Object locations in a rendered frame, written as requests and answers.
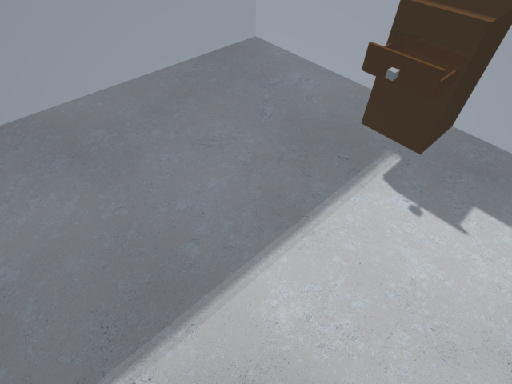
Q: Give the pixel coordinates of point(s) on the handle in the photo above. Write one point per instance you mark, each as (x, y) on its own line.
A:
(392, 73)

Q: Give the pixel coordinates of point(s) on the cabinet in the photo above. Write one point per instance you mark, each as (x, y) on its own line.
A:
(473, 28)

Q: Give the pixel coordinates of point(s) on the drawer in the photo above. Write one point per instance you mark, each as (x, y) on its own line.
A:
(425, 69)

